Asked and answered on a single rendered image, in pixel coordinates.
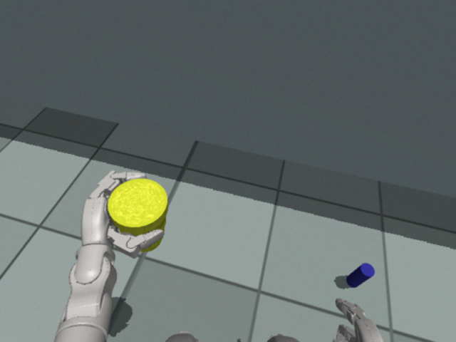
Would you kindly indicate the left robot hand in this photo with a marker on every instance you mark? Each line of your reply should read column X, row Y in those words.
column 97, row 226

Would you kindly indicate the left robot arm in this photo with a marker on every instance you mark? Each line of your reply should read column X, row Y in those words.
column 87, row 314

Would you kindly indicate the right robot hand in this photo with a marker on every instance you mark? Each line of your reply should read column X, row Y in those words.
column 365, row 329

